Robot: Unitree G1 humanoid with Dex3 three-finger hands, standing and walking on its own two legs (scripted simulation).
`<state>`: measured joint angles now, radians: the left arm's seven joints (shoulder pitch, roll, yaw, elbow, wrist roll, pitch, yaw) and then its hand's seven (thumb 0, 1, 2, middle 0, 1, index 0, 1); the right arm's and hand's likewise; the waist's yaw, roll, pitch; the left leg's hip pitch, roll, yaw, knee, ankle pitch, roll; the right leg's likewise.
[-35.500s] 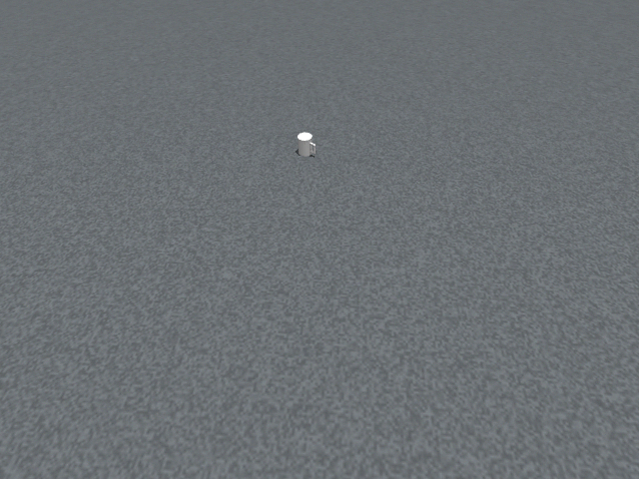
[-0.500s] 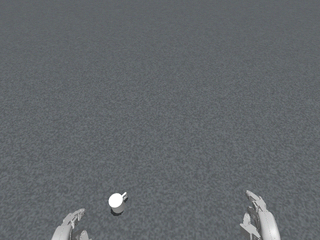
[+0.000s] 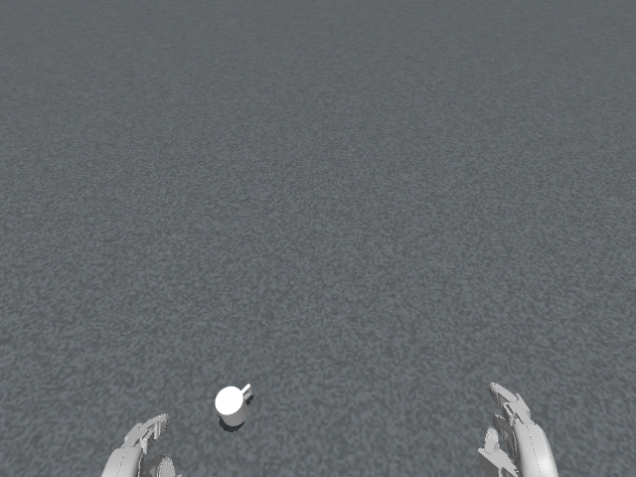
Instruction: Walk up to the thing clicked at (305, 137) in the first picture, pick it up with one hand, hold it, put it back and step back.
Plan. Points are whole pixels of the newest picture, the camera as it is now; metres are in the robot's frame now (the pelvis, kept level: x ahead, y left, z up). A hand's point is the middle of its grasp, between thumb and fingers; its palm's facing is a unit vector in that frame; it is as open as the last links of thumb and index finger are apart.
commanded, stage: home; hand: left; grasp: from above
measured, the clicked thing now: (236, 402) +0.48 +0.23 -0.66
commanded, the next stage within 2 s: stand in 0.46 s
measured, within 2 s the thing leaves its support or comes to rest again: neither
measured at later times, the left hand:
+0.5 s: hand out of the picture +0.16 +0.18 -0.05, palm faces +0.04 -0.98 -0.21, open 7.4 cm
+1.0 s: hand out of the picture +0.07 +0.25 -0.11, palm faces +0.05 -0.93 -0.35, open 7.4 cm
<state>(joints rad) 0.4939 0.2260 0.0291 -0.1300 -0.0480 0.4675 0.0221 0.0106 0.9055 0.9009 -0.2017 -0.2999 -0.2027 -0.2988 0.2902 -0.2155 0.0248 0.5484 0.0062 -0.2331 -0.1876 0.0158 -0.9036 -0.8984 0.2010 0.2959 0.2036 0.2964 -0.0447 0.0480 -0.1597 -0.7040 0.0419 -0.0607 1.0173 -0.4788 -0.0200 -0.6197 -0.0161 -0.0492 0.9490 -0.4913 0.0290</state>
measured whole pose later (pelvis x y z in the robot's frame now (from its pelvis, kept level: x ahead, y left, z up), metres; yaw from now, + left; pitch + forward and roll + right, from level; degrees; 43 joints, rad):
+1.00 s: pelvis +0.00 +0.00 +0.04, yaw +1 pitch -1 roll +0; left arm 0.22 0.29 0.05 0.87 0.04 0.03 0.04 0.01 0.91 0.90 -0.20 -0.30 -0.20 -0.30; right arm 0.18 -0.30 -0.05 0.95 -0.05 -0.01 -0.01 0.01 -0.91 -0.90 0.20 0.30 0.20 0.30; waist 0.02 0.01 0.05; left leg -0.33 -0.01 -0.03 0.68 -0.33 0.00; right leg -0.27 -0.06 -0.04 0.67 -0.37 0.04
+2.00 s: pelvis +0.00 -0.01 +0.06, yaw +3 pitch -3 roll +0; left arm 0.13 0.32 0.03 1.15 0.02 0.00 0.01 0.00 0.90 0.90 -0.20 -0.30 -0.21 -0.30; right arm 0.13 -0.32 -0.02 1.14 -0.02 0.00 -0.01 0.01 -0.91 -0.90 0.20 0.30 0.20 0.30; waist 0.01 0.02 0.07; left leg -0.17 0.01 -0.06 0.40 -0.18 -0.02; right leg -0.09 -0.04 -0.07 0.38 -0.23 0.02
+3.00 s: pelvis +0.01 -0.02 +0.07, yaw +3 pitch -3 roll +0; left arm 0.11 0.33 0.03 1.15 0.02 0.00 0.00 0.00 0.91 0.90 -0.20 -0.30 -0.21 -0.30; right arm 0.11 -0.33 0.00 1.14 -0.01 0.00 -0.01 0.01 -0.91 -0.90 0.20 0.30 0.20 0.30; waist 0.00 0.01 0.05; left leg -0.14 0.02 -0.07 0.36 -0.18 -0.03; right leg -0.07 -0.04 -0.08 0.34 -0.23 0.02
